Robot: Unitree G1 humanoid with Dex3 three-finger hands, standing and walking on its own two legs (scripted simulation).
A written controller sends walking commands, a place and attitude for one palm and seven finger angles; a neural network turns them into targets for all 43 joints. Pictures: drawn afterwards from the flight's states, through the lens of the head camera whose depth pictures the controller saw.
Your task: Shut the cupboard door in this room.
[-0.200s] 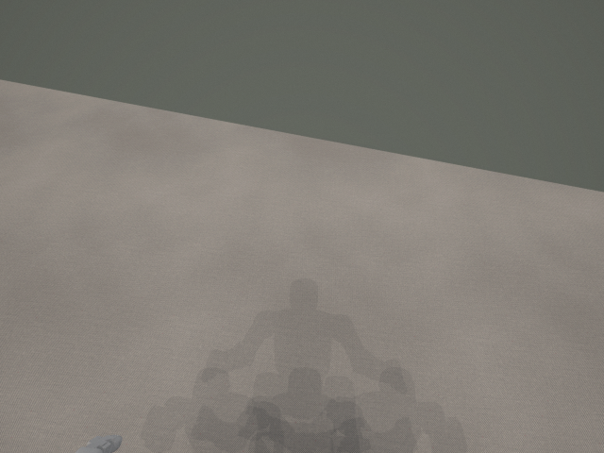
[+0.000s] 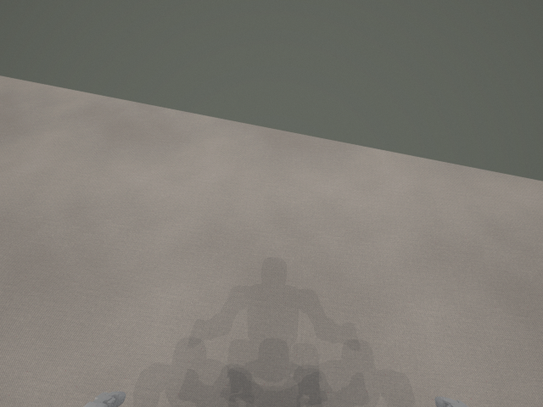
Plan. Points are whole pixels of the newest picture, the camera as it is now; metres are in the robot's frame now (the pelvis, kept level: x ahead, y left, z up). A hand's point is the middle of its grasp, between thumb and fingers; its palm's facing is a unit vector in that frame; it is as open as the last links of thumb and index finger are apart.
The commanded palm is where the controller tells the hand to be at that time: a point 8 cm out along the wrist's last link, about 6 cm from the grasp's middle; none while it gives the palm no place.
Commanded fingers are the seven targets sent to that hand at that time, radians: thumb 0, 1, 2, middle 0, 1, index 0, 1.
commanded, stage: stand and wait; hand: left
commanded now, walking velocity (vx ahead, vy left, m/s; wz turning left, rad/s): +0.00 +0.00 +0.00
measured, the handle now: out of the picture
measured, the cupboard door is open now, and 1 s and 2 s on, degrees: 86 86 86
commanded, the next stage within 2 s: turn or walk to find it in 0.70 s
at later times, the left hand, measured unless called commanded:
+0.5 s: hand out of the picture +0.05 +0.24 -0.15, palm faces -0.02 -0.94 -0.34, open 7.4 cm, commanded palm none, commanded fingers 0.00 0.90 0.90 -0.20 -0.30 -0.20 -0.30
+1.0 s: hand out of the picture +0.03 +0.22 -0.17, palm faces +0.05 -0.96 -0.29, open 7.4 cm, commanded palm none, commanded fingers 0.00 0.90 0.90 -0.20 -0.30 -0.20 -0.30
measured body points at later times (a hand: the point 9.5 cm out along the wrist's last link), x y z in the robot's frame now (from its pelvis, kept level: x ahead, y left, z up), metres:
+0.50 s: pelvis -0.02 -0.01 +0.00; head -0.01 -0.01 +0.45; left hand +0.05 +0.29 -0.13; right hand +0.06 -0.31 -0.13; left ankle -0.02 +0.11 -0.74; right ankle -0.01 -0.14 -0.74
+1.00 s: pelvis -0.03 -0.01 -0.01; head -0.02 -0.01 +0.44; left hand +0.03 +0.27 -0.15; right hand +0.05 -0.28 -0.15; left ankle -0.02 +0.11 -0.74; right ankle -0.01 -0.13 -0.74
